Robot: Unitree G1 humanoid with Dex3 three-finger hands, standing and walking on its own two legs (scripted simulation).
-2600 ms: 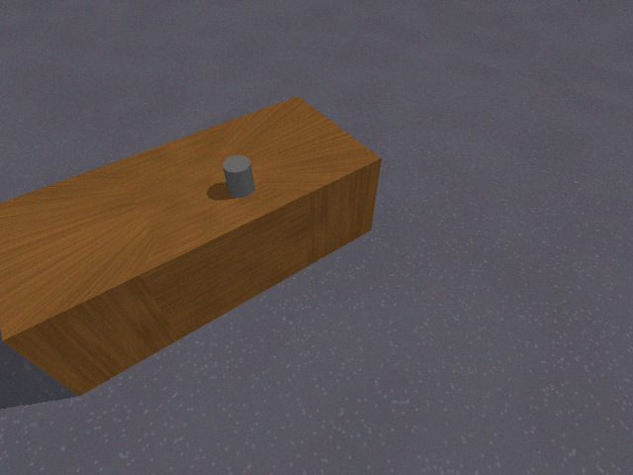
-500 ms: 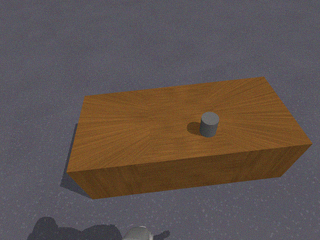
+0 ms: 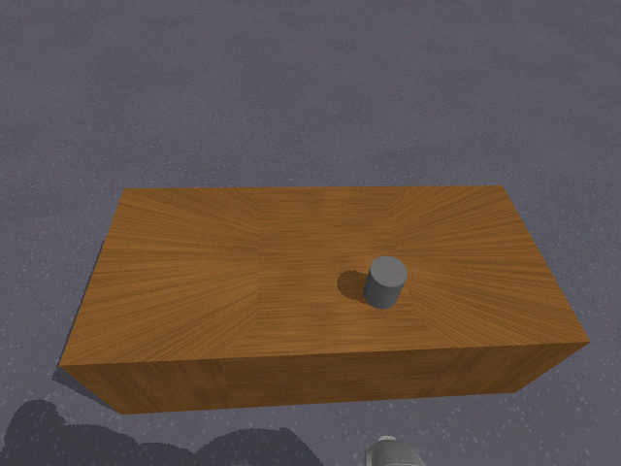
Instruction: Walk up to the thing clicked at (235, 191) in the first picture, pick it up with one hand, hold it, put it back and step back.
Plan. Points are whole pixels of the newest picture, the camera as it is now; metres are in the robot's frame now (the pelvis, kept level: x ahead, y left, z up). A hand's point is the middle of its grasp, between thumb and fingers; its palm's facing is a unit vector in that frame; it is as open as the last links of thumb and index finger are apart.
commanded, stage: walk up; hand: right
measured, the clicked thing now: (384, 282) +0.57 -0.18 -0.31
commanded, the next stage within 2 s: none
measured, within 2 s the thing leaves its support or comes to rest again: neither
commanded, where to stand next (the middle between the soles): +0.09 +0.02 m, yaw +2 degrees
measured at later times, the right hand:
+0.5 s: hand out of the picture +0.10 -0.29 -0.15, palm faces -0.14 +0.91 -0.40, open 7.4 cm
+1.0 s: hand out of the picture +0.14 -0.24 -0.14, palm faces -0.11 +0.94 -0.34, open 7.4 cm
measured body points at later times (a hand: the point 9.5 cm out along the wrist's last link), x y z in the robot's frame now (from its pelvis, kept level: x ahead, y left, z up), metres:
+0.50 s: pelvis +0.00 -0.01 -0.01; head +0.02 -0.01 +0.44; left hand +0.03 +0.34 -0.12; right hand +0.10 -0.33 -0.12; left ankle +0.01 +0.11 -0.72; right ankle +0.08 -0.17 -0.71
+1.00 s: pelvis +0.03 +0.00 +0.01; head +0.05 +0.00 +0.46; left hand +0.08 +0.32 -0.11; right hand +0.14 -0.29 -0.11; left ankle +0.01 +0.11 -0.72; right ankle +0.07 -0.14 -0.72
